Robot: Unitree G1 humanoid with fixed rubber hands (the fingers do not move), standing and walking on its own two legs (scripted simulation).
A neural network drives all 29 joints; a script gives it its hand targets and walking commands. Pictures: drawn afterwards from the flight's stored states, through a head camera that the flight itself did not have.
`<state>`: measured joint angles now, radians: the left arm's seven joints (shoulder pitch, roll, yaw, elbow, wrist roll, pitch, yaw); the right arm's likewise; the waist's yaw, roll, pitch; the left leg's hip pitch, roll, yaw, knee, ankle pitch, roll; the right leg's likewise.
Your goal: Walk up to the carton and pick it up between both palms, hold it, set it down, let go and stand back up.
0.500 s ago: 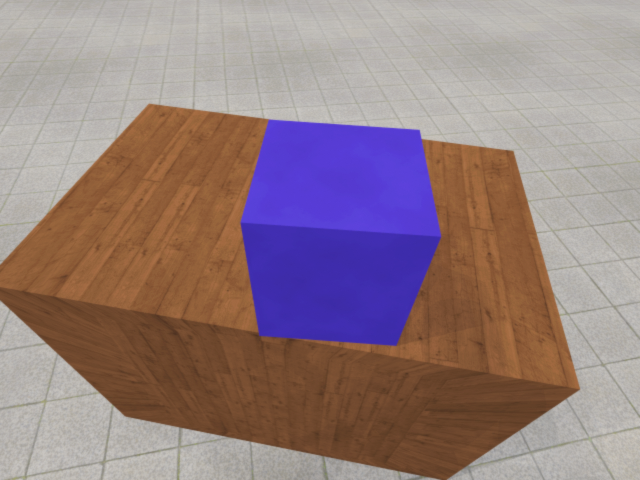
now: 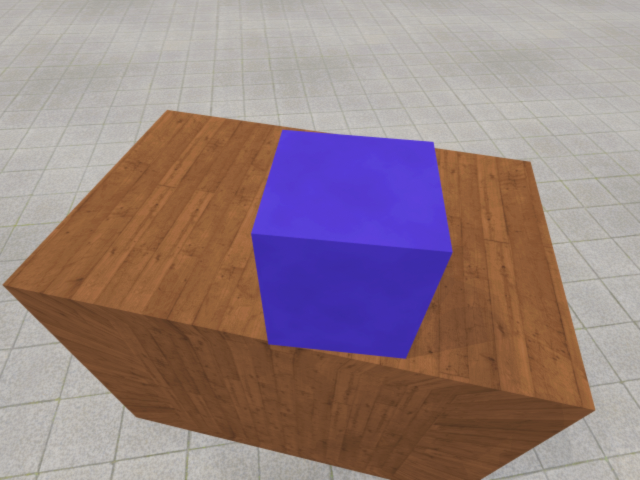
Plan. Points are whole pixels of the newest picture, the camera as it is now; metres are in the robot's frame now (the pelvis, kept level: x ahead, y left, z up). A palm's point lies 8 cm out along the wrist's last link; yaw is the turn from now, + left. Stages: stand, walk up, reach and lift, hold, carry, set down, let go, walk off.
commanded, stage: walk up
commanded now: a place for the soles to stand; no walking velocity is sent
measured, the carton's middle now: (346, 248) +0.43 -0.04 +0.05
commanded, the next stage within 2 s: reach and lift in 0.80 s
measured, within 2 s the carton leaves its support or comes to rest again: neither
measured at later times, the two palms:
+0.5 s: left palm out of the picture -0.02 +0.23 -0.15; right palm out of the picture +0.05 -0.27 -0.14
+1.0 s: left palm out of the picture +0.12 +0.24 -0.14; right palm out of the picture +0.13 -0.31 -0.15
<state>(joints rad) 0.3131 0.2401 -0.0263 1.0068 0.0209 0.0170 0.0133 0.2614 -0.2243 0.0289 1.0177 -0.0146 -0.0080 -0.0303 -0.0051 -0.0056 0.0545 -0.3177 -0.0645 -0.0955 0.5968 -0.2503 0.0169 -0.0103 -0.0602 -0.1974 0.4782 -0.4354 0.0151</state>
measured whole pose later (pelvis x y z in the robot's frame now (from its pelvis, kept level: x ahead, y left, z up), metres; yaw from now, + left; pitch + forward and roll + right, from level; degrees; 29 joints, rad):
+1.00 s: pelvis -0.05 -0.05 -0.04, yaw -3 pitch +5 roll +2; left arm 0.01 0.37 0.12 0.57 -0.01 0.62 0.00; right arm -0.15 -0.24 0.01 0.90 -0.01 0.14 0.05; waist -0.02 -0.08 0.09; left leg -0.65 0.03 0.00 0.85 -0.26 -0.07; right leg -0.47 -0.03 -0.13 0.98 -0.59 -0.06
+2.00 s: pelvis -0.03 +0.00 +0.02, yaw -8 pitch -1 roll +0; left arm 0.21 0.17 0.03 0.40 -0.01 0.18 0.03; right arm 0.13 -0.19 -0.01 0.62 0.06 -0.12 0.05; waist 0.05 -0.04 0.00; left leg -0.24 0.03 0.10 0.34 -0.10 0.01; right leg -0.05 -0.01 -0.03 0.34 -0.28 0.00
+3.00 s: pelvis -0.02 -0.02 +0.02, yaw -9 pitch -2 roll +1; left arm -0.03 0.26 0.13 0.42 -0.15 -0.08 -0.11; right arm -0.06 -0.13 0.18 0.46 0.24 -0.21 -0.18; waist 0.05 -0.05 0.02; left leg -0.17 0.04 0.10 0.34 -0.13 -0.02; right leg 0.02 0.00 -0.03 0.32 -0.30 -0.02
